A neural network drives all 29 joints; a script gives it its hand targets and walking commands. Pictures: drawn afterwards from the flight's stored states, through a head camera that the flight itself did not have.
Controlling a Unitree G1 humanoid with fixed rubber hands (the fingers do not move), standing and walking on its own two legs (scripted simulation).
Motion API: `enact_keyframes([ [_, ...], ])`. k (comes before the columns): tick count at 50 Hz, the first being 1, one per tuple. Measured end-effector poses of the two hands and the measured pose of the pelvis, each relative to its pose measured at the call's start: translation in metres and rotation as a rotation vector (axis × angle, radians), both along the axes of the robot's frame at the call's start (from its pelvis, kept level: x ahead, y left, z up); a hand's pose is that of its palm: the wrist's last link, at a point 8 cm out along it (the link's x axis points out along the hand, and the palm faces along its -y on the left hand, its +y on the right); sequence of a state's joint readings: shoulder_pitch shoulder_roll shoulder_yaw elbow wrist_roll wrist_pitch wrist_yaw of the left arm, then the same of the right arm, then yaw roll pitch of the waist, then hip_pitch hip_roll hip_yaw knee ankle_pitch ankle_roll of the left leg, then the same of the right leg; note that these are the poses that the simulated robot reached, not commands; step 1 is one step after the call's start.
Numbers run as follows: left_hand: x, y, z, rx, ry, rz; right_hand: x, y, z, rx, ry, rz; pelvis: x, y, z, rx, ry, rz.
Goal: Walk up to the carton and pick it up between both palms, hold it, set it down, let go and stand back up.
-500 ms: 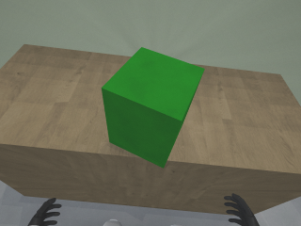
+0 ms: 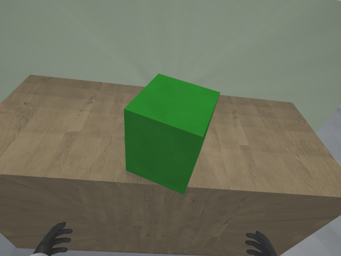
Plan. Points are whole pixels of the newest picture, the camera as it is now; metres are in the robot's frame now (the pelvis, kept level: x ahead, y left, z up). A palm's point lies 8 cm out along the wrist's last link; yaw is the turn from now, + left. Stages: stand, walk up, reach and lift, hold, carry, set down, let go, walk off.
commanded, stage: reach and lift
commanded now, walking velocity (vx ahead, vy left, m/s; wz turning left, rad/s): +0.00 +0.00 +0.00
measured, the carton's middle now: (171, 133) +0.47 -0.01 +0.03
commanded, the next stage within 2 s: none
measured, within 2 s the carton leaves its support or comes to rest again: neither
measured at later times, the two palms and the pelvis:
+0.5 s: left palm (50, 232) +0.21 +0.27 -0.04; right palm (267, 251) +0.15 -0.21 -0.01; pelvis +0.00 +0.02 +0.00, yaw -3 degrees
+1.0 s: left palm (56, 208) +0.25 +0.26 -0.01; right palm (247, 238) +0.18 -0.17 -0.01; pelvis +0.03 +0.03 +0.01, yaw -3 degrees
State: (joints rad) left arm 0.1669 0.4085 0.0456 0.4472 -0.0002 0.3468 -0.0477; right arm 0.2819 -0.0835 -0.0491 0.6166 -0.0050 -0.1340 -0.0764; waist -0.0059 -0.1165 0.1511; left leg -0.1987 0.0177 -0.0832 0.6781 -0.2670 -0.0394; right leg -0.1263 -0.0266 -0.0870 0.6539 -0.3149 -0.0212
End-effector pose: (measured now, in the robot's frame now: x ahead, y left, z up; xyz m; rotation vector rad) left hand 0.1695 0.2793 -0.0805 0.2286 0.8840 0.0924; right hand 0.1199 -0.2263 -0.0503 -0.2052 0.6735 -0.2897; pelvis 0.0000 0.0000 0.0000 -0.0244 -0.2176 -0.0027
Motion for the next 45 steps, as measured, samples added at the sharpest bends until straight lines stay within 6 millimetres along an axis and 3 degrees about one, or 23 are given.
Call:
enact_keyframes([
  [9, 0.016, 0.004, 0.018, 0.026, -0.105, -0.073, 0.006, 0.021, 0.009, 0.036, -0.056, -0.021, -0.004, 0.015, 0.0, -0.001, -0.004, -0.032],
  [14, 0.019, 0.004, 0.034, 0.035, -0.167, -0.07, 0.011, 0.023, 0.004, 0.071, -0.058, -0.018, -0.004, 0.013, 0.0, 0.001, -0.004, -0.031],
  [18, 0.023, -0.001, 0.044, -0.01, -0.222, -0.067, 0.02, 0.019, 0.014, 0.057, -0.114, -0.044, -0.003, 0.01, 0.0, 0.004, 0.0, -0.031],
  [27, 0.044, -0.013, 0.034, -0.151, -0.279, -0.148, 0.027, 0.025, 0.043, -0.024, -0.187, -0.153, 0.005, 0.019, 0.002, 0.008, 0.029, -0.052],
  [33, 0.056, -0.013, 0.03, -0.171, -0.308, -0.165, 0.026, 0.045, 0.039, -0.001, -0.149, -0.186, 0.013, 0.028, 0.004, -0.003, 0.046, -0.052],
  [45, 0.074, -0.018, 0.071, -0.123, -0.424, -0.216, 0.047, 0.06, 0.026, 0.105, -0.203, -0.19, 0.024, 0.031, 0.005, -0.006, 0.07, -0.054],
])
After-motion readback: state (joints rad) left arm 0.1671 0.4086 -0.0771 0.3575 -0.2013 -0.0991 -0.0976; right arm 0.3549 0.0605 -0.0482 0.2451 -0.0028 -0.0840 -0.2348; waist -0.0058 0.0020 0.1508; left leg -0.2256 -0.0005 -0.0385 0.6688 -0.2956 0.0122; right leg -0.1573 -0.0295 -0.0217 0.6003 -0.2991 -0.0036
